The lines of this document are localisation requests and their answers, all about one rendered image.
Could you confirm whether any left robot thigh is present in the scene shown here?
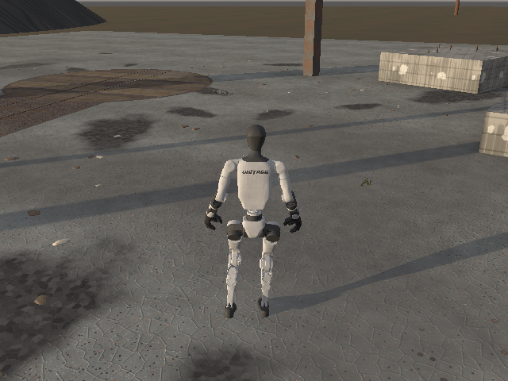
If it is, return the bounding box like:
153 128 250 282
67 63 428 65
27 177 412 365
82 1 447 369
227 220 243 267

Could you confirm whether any robot left forearm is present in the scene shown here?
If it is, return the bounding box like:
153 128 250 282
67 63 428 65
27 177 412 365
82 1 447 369
206 190 222 217

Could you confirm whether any robot right upper arm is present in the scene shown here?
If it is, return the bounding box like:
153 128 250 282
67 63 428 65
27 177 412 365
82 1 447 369
272 160 294 203

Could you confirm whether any robot left hand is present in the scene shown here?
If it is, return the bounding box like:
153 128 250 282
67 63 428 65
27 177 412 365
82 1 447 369
204 214 222 230

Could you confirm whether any robot right hand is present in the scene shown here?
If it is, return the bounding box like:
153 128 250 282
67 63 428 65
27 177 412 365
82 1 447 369
283 216 302 233

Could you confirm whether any robot thigh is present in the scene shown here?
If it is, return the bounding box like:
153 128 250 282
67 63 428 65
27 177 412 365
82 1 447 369
260 221 280 272
227 220 243 267

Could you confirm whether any robot left upper arm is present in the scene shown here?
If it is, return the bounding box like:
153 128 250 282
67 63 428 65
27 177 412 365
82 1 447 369
215 159 239 202

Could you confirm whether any right robot thigh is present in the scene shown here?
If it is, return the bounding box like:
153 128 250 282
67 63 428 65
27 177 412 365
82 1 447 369
260 221 280 272

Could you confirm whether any robot right forearm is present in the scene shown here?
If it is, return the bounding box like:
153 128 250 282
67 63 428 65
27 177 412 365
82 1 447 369
286 191 300 219

